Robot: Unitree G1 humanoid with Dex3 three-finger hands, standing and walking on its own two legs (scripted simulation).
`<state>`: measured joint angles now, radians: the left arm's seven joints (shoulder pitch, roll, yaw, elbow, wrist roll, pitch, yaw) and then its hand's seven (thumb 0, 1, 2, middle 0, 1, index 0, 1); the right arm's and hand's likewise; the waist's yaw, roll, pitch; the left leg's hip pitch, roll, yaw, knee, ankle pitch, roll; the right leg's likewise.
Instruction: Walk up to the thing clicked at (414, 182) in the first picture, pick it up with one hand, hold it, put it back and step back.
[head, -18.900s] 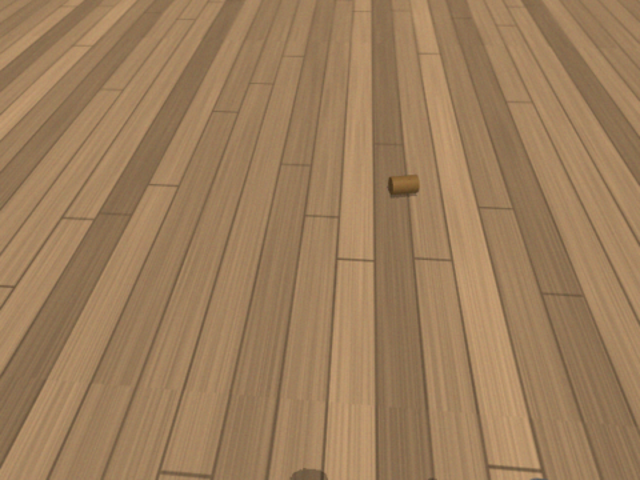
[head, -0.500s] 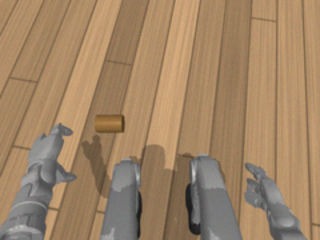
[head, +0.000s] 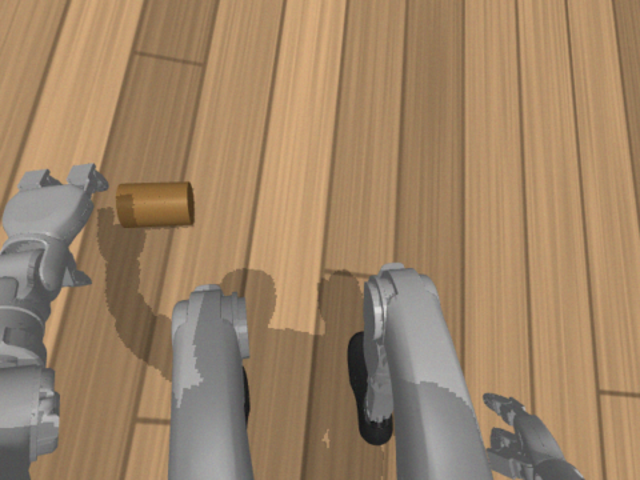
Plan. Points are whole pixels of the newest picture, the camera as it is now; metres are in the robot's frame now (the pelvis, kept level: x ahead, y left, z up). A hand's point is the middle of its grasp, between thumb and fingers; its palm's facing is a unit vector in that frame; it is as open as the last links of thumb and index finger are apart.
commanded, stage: rise first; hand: left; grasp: from above
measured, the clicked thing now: (157, 204) +0.52 +0.25 -0.34
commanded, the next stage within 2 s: none
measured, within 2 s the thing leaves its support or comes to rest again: neither
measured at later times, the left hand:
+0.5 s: hand (90, 223) +0.44 +0.30 -0.19, palm faces -0.48 -0.01 -0.88, open 13.8 cm
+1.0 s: hand (101, 214) +0.46 +0.30 -0.21, palm faces -0.48 -0.02 -0.88, open 13.6 cm
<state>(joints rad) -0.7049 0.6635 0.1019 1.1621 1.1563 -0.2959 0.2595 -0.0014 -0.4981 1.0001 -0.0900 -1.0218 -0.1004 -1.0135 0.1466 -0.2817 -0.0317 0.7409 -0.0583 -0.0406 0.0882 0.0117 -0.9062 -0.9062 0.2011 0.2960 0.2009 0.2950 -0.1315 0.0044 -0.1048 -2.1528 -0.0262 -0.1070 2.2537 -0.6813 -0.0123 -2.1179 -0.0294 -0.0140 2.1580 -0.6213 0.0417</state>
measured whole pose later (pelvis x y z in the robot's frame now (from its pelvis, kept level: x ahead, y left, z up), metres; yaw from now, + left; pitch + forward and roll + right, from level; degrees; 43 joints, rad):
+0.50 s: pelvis +0.01 +0.01 -0.03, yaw -1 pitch +35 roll -8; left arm -0.86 0.73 0.08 1.34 1.33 -0.33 0.35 0.00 -0.45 0.95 -0.11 -0.98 -0.13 -0.96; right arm 0.14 -0.27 0.00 0.74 -0.11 -0.01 0.13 0.01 -0.90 -0.90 0.20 0.30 0.20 0.30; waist -0.18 0.00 -0.09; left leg -2.25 -0.04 -0.11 2.35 -0.70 0.00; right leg -2.20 -0.03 -0.01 2.25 -0.65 0.06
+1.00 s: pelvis +0.02 +0.00 -0.04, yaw -2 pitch +36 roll -8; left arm -0.91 0.76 0.11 1.42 1.33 -0.31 0.40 0.00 -0.43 0.93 -0.13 -0.99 -0.16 -0.96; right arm 0.15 -0.27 0.02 0.75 -0.14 -0.03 0.14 0.01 -0.91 -0.90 0.20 0.30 0.20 0.29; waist -0.22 -0.01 -0.07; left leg -2.29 -0.03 -0.13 2.39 -0.73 -0.01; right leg -2.24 -0.02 -0.02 2.28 -0.66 0.06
